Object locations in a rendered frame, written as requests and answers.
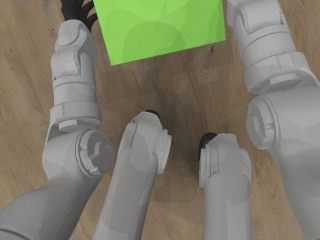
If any left robot upper arm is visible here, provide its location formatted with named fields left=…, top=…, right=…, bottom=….
left=0, top=128, right=114, bottom=240

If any right robot upper arm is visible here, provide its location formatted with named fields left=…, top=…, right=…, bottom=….
left=245, top=85, right=320, bottom=240

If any right robot forearm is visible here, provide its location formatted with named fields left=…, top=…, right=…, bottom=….
left=226, top=0, right=320, bottom=95

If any carton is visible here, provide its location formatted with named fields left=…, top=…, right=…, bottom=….
left=93, top=0, right=226, bottom=66

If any robot left thigh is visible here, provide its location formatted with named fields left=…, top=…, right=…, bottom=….
left=91, top=120, right=172, bottom=240

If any left robot foot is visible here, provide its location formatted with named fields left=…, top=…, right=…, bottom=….
left=145, top=109, right=160, bottom=120

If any left robot hand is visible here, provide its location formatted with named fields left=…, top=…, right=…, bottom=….
left=60, top=0, right=98, bottom=33

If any left robot forearm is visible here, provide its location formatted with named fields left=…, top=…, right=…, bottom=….
left=42, top=19, right=102, bottom=160

